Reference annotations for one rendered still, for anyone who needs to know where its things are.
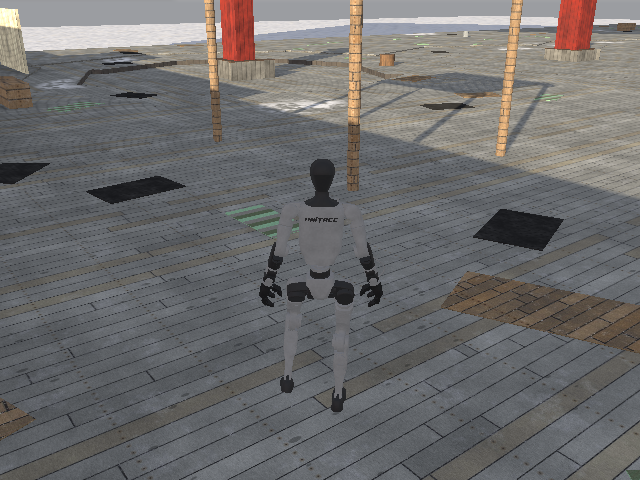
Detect robot left upper arm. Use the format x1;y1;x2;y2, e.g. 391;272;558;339
274;201;301;257

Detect robot left forearm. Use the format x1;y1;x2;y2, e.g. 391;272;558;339
262;242;283;287

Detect robot foot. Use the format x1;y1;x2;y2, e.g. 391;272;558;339
331;387;346;412
280;375;294;393

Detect robot right foot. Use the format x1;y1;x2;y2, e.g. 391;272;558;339
331;387;346;412

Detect left robot hand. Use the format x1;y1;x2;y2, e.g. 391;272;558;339
259;283;282;307

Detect robot right upper arm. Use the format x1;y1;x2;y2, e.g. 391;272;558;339
342;202;370;258

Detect robot left foot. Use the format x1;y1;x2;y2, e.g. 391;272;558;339
280;375;294;393

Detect robot right forearm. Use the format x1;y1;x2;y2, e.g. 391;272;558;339
359;242;380;286

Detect right robot hand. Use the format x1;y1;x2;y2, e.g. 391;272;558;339
360;282;383;307

